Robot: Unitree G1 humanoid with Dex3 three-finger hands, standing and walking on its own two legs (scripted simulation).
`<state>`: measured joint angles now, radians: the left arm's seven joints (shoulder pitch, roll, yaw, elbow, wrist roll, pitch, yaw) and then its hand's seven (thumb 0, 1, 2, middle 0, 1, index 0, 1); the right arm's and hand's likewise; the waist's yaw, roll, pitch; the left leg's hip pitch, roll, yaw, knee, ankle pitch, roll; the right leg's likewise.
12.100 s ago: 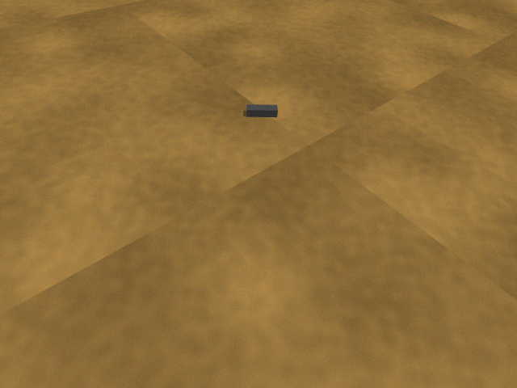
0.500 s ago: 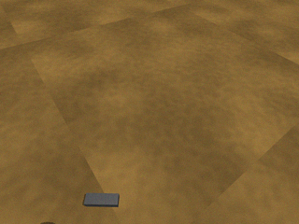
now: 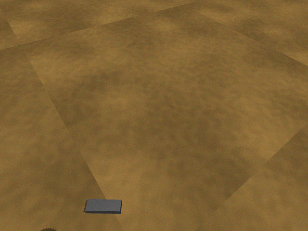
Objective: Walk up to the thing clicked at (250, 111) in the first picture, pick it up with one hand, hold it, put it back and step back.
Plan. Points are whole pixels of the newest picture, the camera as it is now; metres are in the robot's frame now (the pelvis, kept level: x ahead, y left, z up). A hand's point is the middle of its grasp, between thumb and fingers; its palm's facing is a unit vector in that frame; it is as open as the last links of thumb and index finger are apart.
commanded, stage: walk up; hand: left
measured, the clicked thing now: (104, 206) +0.40 +0.25 -0.76
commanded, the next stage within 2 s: none
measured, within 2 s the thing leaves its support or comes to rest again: neither
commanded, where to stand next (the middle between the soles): +0.02 +0.02 m, yaw -1 degrees
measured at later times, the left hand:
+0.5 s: hand out of the picture +0.05 +0.30 -0.18, palm faces -0.07 -0.93 -0.36, open 7.4 cm
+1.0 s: hand out of the picture -0.06 +0.30 -0.17, palm faces -0.01 -0.92 -0.39, open 7.4 cm
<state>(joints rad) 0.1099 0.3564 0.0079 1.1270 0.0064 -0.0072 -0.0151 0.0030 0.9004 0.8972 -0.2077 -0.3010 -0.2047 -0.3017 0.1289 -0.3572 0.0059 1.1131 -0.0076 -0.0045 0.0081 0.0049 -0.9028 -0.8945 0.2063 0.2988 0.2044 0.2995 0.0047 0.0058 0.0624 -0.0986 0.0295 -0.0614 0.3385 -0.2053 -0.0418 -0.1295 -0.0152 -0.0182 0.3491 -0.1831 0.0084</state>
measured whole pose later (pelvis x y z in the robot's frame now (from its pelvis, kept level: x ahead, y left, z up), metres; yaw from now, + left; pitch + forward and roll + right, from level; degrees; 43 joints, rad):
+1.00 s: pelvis -0.20 +0.04 -0.03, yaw +0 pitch -2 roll +1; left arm 0.11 0.38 0.07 0.73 0.03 0.06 0.01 0.00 0.90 0.90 -0.21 -0.30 -0.21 -0.30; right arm 0.14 -0.39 -0.05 0.86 -0.01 0.02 -0.04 0.00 -0.90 -0.89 0.21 0.30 0.20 0.30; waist 0.02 -0.03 0.21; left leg -0.26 -0.04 -0.04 0.67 -0.37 0.00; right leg -0.41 -0.02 0.01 0.72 -0.28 -0.01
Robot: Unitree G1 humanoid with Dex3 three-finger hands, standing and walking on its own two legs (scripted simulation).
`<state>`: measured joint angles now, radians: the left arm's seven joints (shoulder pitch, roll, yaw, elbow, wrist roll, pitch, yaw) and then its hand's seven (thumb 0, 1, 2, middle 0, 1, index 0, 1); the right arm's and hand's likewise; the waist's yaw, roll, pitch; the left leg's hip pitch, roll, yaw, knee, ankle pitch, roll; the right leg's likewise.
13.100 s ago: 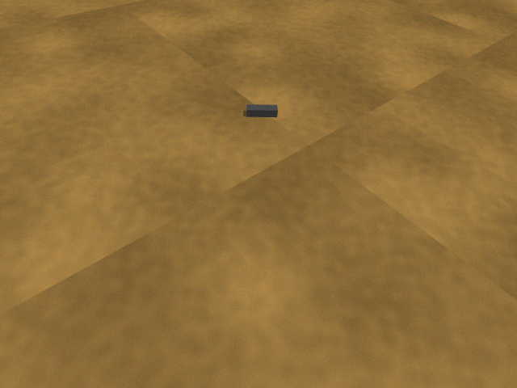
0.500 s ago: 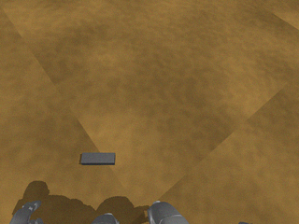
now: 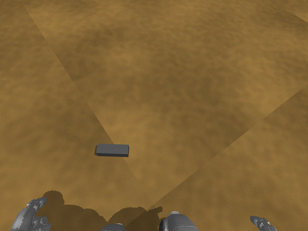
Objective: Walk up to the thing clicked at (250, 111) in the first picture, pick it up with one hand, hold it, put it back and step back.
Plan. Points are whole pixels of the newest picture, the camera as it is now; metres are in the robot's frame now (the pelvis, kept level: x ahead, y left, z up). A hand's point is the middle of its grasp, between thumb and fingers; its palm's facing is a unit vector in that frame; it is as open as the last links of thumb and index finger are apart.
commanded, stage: walk up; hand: left
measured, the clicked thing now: (113, 150) +0.60 +0.22 -0.72
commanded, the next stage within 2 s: stand in 1.90 s
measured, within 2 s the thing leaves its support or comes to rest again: neither
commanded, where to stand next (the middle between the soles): +0.22 -0.01 m, yaw -1 degrees
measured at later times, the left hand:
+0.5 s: hand out of the picture -0.08 +0.22 -0.13, palm faces -0.05 -0.91 -0.41, open 7.4 cm
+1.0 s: hand out of the picture -0.06 +0.22 -0.12, palm faces +0.01 -0.93 -0.38, open 7.4 cm
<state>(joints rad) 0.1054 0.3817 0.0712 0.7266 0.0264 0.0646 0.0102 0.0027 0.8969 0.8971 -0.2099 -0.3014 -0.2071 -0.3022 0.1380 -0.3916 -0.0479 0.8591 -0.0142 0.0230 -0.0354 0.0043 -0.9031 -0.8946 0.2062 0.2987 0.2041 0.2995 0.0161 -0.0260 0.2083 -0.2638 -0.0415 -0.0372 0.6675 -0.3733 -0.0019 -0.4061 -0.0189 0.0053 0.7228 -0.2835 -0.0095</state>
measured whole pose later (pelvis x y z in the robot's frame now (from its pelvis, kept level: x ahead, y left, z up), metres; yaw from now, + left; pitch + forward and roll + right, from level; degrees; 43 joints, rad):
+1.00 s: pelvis -0.14 -0.04 +0.02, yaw -1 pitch -3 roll +0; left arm 0.22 0.35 0.05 0.95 0.03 -0.05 0.00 0.00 0.90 0.90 -0.21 -0.30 -0.21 -0.30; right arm 0.20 -0.37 -0.05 0.94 -0.01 0.02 0.02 0.01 -0.90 -0.89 0.21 0.30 0.20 0.30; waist 0.02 0.02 0.07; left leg -0.30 -0.03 -0.09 0.80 -0.49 0.01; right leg -0.19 0.00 -0.04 0.55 -0.31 -0.03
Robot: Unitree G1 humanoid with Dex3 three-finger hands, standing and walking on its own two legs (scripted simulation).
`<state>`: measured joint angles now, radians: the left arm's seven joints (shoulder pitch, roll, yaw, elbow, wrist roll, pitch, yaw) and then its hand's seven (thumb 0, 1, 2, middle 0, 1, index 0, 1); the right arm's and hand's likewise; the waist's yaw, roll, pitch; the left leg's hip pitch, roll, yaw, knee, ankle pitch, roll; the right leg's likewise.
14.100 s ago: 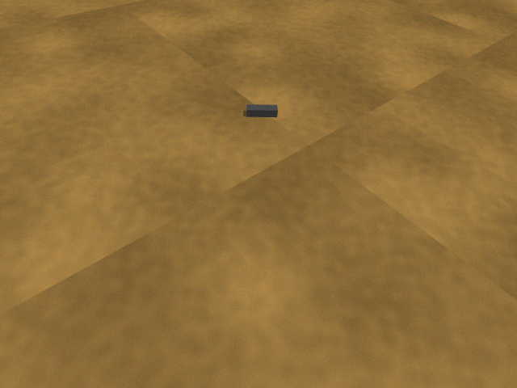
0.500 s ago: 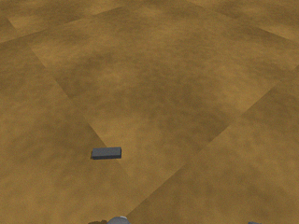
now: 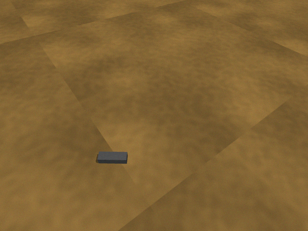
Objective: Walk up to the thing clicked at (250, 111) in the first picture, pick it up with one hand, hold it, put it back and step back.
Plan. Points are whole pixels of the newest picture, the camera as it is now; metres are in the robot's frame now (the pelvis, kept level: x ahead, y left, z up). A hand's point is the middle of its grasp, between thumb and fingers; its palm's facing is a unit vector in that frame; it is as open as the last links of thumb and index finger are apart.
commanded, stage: walk up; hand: left
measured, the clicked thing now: (112, 157) +0.73 +0.27 -0.74
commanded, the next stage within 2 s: stand in 0.90 s
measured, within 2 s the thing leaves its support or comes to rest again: neither
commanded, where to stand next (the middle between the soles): +0.36 +0.03 m, yaw +0 degrees
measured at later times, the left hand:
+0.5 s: hand out of the picture +0.08 +0.30 -0.15, palm faces +0.03 -0.93 -0.36, open 7.4 cm
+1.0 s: hand out of the picture +0.13 +0.29 -0.14, palm faces -0.02 -0.95 -0.32, open 7.4 cm
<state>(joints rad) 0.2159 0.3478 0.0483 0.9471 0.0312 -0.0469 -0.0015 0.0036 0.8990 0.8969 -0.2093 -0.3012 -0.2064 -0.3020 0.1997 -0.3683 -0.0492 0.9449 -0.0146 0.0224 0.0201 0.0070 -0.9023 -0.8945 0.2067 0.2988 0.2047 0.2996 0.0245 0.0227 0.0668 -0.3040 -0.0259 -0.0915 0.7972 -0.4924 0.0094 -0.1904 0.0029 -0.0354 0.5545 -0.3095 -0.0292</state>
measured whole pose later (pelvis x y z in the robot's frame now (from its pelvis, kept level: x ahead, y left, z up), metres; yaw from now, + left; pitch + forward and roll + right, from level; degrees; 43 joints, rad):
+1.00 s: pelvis +0.03 +0.04 +0.01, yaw +0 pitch -3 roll +0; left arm 0.08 0.35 0.01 1.10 0.01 -0.02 -0.01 0.00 0.90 0.90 -0.21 -0.30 -0.20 -0.30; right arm 0.06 -0.34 -0.02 1.11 -0.01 -0.01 0.02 0.01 -0.90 -0.89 0.21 0.30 0.20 0.30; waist 0.00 -0.02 0.07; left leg -0.14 0.01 0.01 0.38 -0.19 0.00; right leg -0.10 -0.03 0.01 0.36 -0.22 0.03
